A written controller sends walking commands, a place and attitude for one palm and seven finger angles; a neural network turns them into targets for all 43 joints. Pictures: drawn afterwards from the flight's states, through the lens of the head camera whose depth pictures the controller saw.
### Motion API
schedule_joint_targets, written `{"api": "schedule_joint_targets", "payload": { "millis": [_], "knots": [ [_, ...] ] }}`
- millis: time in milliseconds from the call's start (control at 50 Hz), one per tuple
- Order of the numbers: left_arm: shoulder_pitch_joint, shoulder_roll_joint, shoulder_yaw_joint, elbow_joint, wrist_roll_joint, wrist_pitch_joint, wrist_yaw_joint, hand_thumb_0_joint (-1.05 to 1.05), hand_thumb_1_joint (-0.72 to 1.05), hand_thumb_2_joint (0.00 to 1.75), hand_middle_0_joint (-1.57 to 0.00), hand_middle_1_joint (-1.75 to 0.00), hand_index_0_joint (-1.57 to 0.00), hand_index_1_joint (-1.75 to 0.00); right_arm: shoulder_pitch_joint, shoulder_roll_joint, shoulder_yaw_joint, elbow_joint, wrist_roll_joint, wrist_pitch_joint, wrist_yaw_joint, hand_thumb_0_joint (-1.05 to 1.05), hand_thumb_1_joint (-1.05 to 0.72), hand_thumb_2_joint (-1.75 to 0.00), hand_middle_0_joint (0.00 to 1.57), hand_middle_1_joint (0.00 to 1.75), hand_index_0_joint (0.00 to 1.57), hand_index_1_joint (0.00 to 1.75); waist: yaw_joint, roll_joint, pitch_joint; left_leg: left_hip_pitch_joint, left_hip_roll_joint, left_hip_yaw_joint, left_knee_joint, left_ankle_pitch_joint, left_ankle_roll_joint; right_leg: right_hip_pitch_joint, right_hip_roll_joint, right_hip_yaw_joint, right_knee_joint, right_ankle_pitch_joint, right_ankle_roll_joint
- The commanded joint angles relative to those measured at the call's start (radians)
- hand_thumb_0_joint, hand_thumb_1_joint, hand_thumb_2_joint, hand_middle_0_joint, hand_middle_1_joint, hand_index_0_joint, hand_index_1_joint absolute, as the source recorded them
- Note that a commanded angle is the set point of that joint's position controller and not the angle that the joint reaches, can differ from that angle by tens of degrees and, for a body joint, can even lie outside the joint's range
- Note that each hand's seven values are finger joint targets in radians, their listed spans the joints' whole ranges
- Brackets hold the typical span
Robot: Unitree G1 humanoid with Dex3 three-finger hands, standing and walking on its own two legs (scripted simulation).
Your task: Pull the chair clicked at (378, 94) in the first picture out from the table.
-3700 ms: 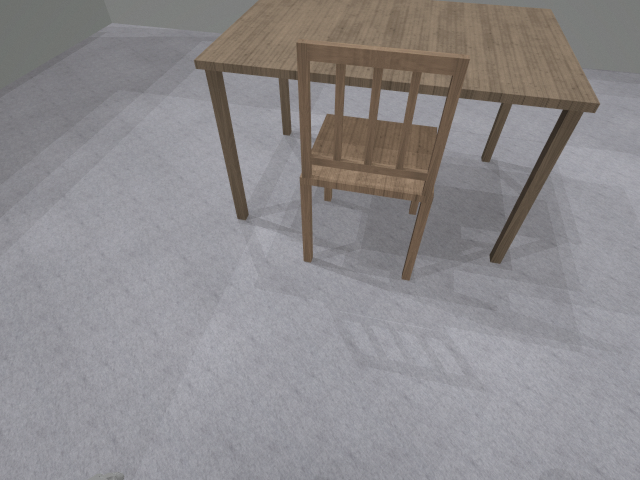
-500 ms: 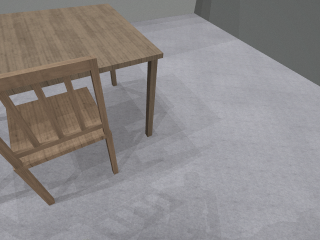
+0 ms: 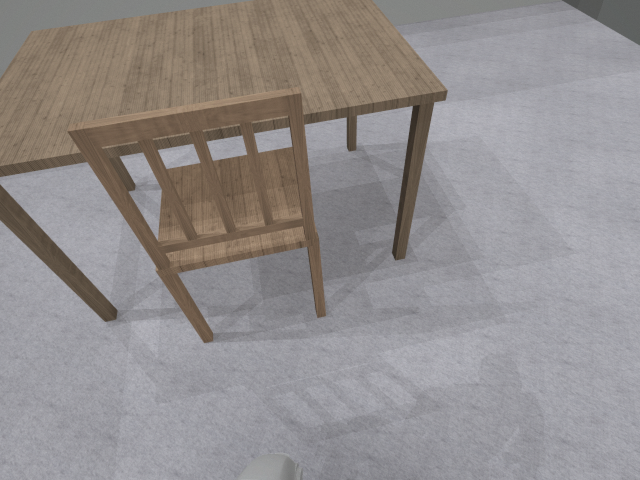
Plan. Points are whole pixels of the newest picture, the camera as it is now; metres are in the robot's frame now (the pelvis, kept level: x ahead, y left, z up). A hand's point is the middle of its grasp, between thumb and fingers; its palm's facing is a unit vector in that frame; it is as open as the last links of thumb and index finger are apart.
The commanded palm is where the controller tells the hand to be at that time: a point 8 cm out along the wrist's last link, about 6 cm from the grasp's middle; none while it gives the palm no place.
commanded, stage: turn to face it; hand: left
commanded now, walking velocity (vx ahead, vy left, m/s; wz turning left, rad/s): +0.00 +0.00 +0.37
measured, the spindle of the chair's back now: (215, 185) +0.70 +0.27 -0.10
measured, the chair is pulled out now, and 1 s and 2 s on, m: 0.00 0.00 0.00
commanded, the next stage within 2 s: take the last steps up to it in 0.24 s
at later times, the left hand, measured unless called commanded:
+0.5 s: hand out of the picture -0.05 +0.25 -0.18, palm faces +0.23 -0.95 -0.22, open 7.4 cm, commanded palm none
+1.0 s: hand out of the picture +0.08 +0.16 -0.16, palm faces +0.20 -0.96 -0.20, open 7.3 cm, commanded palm none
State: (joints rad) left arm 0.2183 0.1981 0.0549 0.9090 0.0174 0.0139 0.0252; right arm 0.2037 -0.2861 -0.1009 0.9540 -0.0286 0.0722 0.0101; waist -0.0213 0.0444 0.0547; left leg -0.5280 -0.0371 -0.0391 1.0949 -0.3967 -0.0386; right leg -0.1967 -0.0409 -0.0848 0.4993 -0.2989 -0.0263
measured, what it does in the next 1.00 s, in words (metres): walks ahead: left foot, then right foot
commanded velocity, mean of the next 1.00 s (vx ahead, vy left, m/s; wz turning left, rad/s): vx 0.20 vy -0.07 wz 0.08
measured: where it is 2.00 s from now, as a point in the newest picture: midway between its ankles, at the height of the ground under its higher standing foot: (332, 449)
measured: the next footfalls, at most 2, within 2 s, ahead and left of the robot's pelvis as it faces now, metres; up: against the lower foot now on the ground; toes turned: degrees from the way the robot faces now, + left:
left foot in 0.28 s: +0.00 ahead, +0.15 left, +0.00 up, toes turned +11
right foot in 0.78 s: +0.12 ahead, -0.09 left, +0.00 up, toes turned +4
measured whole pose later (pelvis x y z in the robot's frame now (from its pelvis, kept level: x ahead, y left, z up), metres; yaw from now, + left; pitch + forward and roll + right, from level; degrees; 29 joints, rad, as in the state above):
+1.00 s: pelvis +0.11 -0.01 +0.01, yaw +10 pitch +0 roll +0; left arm 0.33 0.14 0.04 1.08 0.02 -0.06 0.01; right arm 0.33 -0.19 -0.07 1.09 -0.03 0.00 0.00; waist -0.04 0.02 0.00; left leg -0.53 0.09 0.06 1.07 -0.29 0.00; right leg -0.08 0.03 -0.12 0.33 -0.25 -0.07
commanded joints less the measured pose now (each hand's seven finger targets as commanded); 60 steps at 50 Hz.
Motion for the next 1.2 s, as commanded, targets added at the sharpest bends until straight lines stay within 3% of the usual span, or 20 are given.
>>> {"api": "schedule_joint_targets", "payload": {
  "millis": [0,160,220,240,260,280,320,380,480,600,680,720,740,760,780,840,900,1020,1120,1180],
  "knots": [
    [0.053,0.183,0.037,-0.065,0.007,-0.028,0.012,0.0,0.9,0.9,-0.2,-0.3,-0.2,-0.3,-0.072,-0.03,0.009,-0.092,0.007,-0.017,0.012,0.0,-0.9,-0.9,0.2,0.3,0.2,0.3,0.039,-0.19,-0.01,-0.044,0.053,0.035,0.029,-0.013,-0.021,0.065,-0.268,0.139,-0.164,0.402,-0.123],
    [0.14,0.234,0.047,-0.023,0.017,-0.019,0.007,0.0,0.9,0.9,-0.2,-0.3,-0.2,-0.3,-0.161,-0.01,0.038,-0.12,0.02,-0.035,0.007,0.0,-0.9,-0.9,0.2,0.3,0.2,0.3,0.083,-0.271,-0.084,0.141,0.023,0.113,-0.348,-0.06,0.0,0.149,-0.283,0.089,-0.078,0.67,-0.119],
    [0.102,0.227,0.048,-0.01,0.004,-0.013,0.006,0.0,0.9,0.9,-0.2,-0.3,-0.2,-0.3,-0.051,-0.032,0.035,-0.088,0.016,-0.051,-0.001,0.0,-0.9,-0.9,0.2,0.3,0.2,0.3,0.016,-0.228,-0.128,0.367,0.027,0.122,-0.679,0.179,0.021,0.084,-0.246,0.024,0.059,0.594,-0.037],
    [0.11,0.191,0.042,-0.022,-0.004,-0.009,0.001,0.0,0.9,0.9,-0.2,-0.3,-0.2,-0.3,0.001,-0.109,0.019,-0.079,0.008,-0.063,-0.005,0.0,-0.9,-0.9,0.2,0.3,0.2,0.3,-0.009,-0.071,-0.183,0.562,0.164,-0.009,-0.732,0.415,0.072,-0.073,-0.187,-0.035,0.227,0.377,0.026],
    [0.106,0.119,0.023,-0.055,-0.005,-0.006,-0.007,0.0,0.9,0.9,-0.2,-0.3,-0.2,-0.3,0.045,-0.209,-0.004,-0.079,0.006,-0.063,-0.009,0.0,-0.9,-0.9,0.2,0.3,0.2,0.3,-0.025,0.224,-0.186,0.67,0.423,-0.314,-0.719,0.857,0.21,-0.349,-0.066,-0.054,0.428,-0.261,0.091],
    [0.067,0.139,0.013,-0.072,0.004,0.006,0.002,0.0,0.9,0.9,-0.2,-0.3,-0.2,-0.3,0.069,-0.228,0.001,-0.076,0.017,-0.049,-0.011,0.0,-0.9,-0.9,0.2,0.3,0.2,0.3,-0.035,0.139,-0.162,0.578,0.465,-0.273,-0.704,0.908,0.267,-0.339,-0.074,0.03,0.535,-0.339,0.079],
    [0.036,0.135,0.021,-0.029,-0.001,0.013,0.004,0.0,0.9,0.9,-0.2,-0.3,-0.2,-0.3,0.007,-0.151,0.021,-0.07,0.01,-0.057,-0.034,0.0,-0.9,-0.9,0.2,0.3,0.2,0.3,-0.011,0.183,-0.097,0.482,0.353,-0.201,-0.731,0.833,0.247,-0.351,-0.064,0.105,0.624,-0.237,0.084],
    [0.108,0.117,0.013,0.04,0.005,0.003,-0.017,0.0,0.9,0.9,-0.2,-0.3,-0.2,-0.3,-0.019,-0.072,0.044,-0.067,0.014,-0.08,-0.035,0.0,-0.9,-0.9,0.2,0.3,0.2,0.3,0.025,0.079,-0.09,0.461,0.265,-0.118,-0.795,0.562,0.206,-0.311,-0.044,0.08,0.623,-0.08,0.085],
    [0.073,0.096,-0.004,0.058,0.012,-0.003,-0.031,0.0,0.9,0.9,-0.2,-0.3,-0.2,-0.3,0.084,-0.051,0.038,-0.009,0.012,-0.098,-0.037,0.0,-0.9,-0.9,0.2,0.3,0.2,0.3,-0.001,0.059,0.024,0.42,0.287,-0.179,-0.916,0.142,0.23,-0.343,-0.051,0.069,0.471,-0.054,0.072],
    [-0.024,0.071,0.0,0.03,0.011,-0.012,-0.048,0.0,0.9,0.9,-0.2,-0.3,-0.2,-0.3,0.153,-0.066,0.02,0.03,-0.003,-0.109,-0.039,0.0,-0.9,-0.9,0.2,0.3,0.2,0.3,-0.031,0.063,0.063,0.403,0.324,-0.203,-0.945,0.009,0.234,-0.315,-0.056,0.061,0.259,-0.064,0.054],
    [0.009,0.062,0.009,0.045,0.009,-0.023,-0.055,0.0,0.9,0.9,-0.2,-0.3,-0.2,-0.3,0.136,-0.076,0.017,0.05,-0.006,-0.107,-0.037,0.0,-0.9,-0.9,0.2,0.3,0.2,0.3,0.0,0.069,0.041,0.315,0.305,-0.17,-0.883,-0.012,0.206,-0.129,-0.02,0.026,0.099,-0.033,0.038],
    [0.124,0.071,0.017,0.093,0.011,-0.036,-0.049,0.0,0.9,0.9,-0.2,-0.3,-0.2,-0.3,0.132,-0.048,0.027,0.065,-0.001,-0.107,-0.036,0.0,-0.9,-0.9,0.2,0.3,0.2,0.3,0.053,-0.004,-0.001,0.215,0.228,-0.093,-0.724,-0.008,0.146,0.108,0.004,0.014,-0.077,0.06,0.029],
    [0.207,0.121,0.029,0.123,0.014,-0.05,-0.04,0.0,0.9,0.9,-0.2,-0.3,-0.2,-0.3,0.142,-0.001,0.039,0.063,0.007,-0.112,-0.031,0.0,-0.9,-0.9,0.2,0.3,0.2,0.3,0.089,-0.131,-0.046,0.068,0.154,0.002,-0.526,-0.034,0.107,0.292,-0.116,0.172,-0.16,-0.072,-0.015],
    [0.303,0.203,0.045,0.148,0.012,-0.055,-0.029,0.0,0.9,0.9,-0.2,-0.3,-0.2,-0.3,0.115,0.057,0.057,0.032,0.012,-0.12,-0.026,0.0,-0.9,-0.9,0.2,0.3,0.2,0.3,0.129,-0.358,-0.062,-0.113,0.043,0.14,-0.256,-0.165,0.066,0.39,-0.315,0.464,-0.282,-0.176,-0.114],
    [0.356,0.213,0.048,0.162,-0.002,-0.057,-0.02,0.0,0.9,0.9,-0.2,-0.3,-0.2,-0.3,0.056,0.005,0.048,0.011,0.006,-0.11,-0.023,0.0,-0.9,-0.9,0.2,0.3,0.2,0.3,0.156,-0.389,-0.062,-0.149,0.075,0.067,-0.086,-0.208,0.081,0.317,-0.352,0.561,-0.348,-0.234,-0.15],
    [0.164,0.101,0.018,0.125,0.0,-0.061,-0.01,0.0,0.9,0.9,-0.2,-0.3,-0.2,-0.3,0.055,0.023,0.03,0.052,0.001,-0.103,-0.009,0.0,-0.9,-0.9,0.2,0.3,0.2,0.3,0.048,-0.083,0.045,-0.122,0.147,0.046,0.05,0.019,0.069,0.104,-0.269,0.343,-0.355,-0.174,-0.163],
    [0.15,0.053,0.003,0.128,0.001,-0.08,-0.007,0.0,0.9,0.9,-0.2,-0.3,-0.2,-0.3,0.132,0.069,0.03,0.082,-0.004,-0.089,-0.003,0.0,-0.9,-0.9,0.2,0.3,0.2,0.3,0.001,-0.13,0.053,-0.07,0.152,0.078,0.026,0.121,0.048,0.038,-0.196,0.181,-0.367,0.028,-0.143],
    [0.242,0.049,0.0,0.177,0.006,-0.099,0.0,0.0,0.9,0.9,-0.2,-0.3,-0.2,-0.3,-0.009,0.082,0.034,0.032,0.0,-0.1,0.004,0.0,-0.9,-0.9,0.2,0.3,0.2,0.3,0.032,-0.114,0.06,-0.141,0.154,0.107,-0.156,0.138,0.04,0.159,-0.202,0.153,-0.327,0.352,-0.182],
    [0.287,0.047,-0.005,0.219,0.008,-0.093,0.005,0.0,0.9,0.9,-0.2,-0.3,-0.2,-0.3,-0.098,0.109,0.046,0.016,0.007,-0.118,0.007,0.0,-0.9,-0.9,0.2,0.3,0.2,0.3,0.05,-0.162,0.07,-0.012,0.097,0.154,-0.353,0.129,0.075,0.178,-0.174,0.112,-0.249,0.601,-0.151],
    [0.275,0.052,-0.003,0.224,0.002,-0.091,0.005,0.0,0.9,0.9,-0.2,-0.3,-0.2,-0.3,0.054,0.095,0.045,0.07,0.003,-0.132,-0.014,0.0,-0.9,-0.9,0.2,0.3,0.2,0.3,-0.024,-0.153,-0.004,0.253,0.019,0.201,-0.507,0.21,0.106,0.156,-0.124,0.052,-0.026,0.827,-0.111]
  ]
}}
